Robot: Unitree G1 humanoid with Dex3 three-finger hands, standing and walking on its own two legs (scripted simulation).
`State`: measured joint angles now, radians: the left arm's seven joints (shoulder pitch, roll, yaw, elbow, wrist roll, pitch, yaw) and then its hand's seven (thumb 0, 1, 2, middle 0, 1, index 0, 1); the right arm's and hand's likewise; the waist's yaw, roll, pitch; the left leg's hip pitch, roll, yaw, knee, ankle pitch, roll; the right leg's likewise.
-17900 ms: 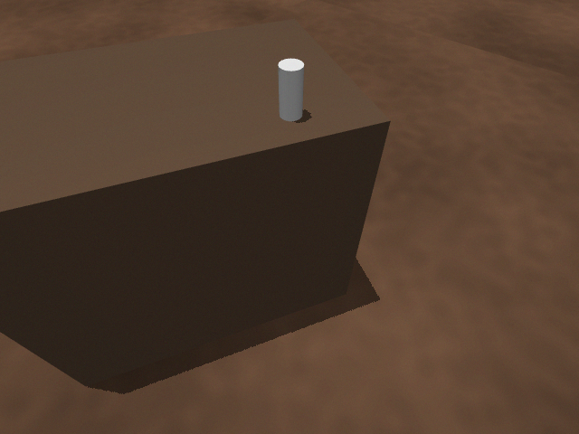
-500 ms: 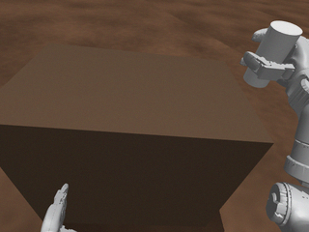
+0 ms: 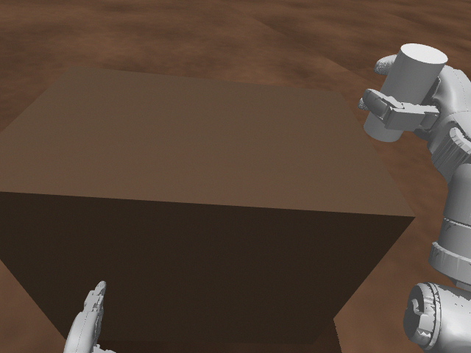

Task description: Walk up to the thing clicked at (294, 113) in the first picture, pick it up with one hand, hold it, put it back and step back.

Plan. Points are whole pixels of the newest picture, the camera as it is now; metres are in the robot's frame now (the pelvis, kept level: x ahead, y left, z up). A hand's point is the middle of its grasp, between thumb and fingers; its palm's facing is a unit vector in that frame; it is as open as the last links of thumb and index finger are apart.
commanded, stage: hold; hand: right
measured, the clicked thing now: (400, 96) +0.34 -0.17 +0.32
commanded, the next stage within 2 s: crouch in 0.80 s
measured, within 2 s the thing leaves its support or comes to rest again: neither
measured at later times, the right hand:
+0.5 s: hand (384, 98) +0.35 -0.16 +0.32, palm faces +0.07 +1.00 -0.02, open 6.9 cm
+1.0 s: hand (386, 107) +0.34 -0.16 +0.31, palm faces +0.08 +1.00 -0.01, open 6.9 cm
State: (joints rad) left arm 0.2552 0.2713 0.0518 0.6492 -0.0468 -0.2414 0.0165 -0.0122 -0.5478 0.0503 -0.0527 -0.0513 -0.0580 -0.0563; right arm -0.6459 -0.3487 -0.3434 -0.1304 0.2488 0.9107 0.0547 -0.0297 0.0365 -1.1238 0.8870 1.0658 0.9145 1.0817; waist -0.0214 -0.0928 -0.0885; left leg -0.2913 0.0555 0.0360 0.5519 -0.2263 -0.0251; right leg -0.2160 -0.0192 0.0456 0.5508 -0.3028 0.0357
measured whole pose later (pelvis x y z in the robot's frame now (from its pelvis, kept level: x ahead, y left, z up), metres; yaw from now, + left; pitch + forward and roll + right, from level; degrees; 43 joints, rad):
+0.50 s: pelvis +0.00 +0.00 +0.00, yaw +0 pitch -2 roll +0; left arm 0.24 0.27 0.06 0.65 -0.04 -0.25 0.02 -0.01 -0.54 0.05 -0.05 -0.05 -0.06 -0.06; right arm -0.66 -0.35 -0.34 -0.09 0.27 0.93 0.05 -0.03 0.04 -1.13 0.89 1.06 0.92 1.08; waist -0.01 -0.10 -0.09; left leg -0.29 0.06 0.04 0.55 -0.22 -0.03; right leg -0.21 -0.02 0.04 0.55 -0.30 0.03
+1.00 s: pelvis +0.00 +0.00 +0.00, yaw +0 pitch -2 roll +0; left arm 0.23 0.26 0.06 0.63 -0.04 -0.25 0.01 -0.01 -0.53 0.05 -0.05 -0.05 -0.06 -0.06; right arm -0.61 -0.33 -0.35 -0.10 0.27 0.91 0.05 -0.03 0.04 -1.13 0.89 1.06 0.92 1.08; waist -0.01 -0.10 -0.10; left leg -0.29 0.06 0.03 0.55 -0.22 -0.03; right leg -0.21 -0.02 0.04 0.55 -0.30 0.03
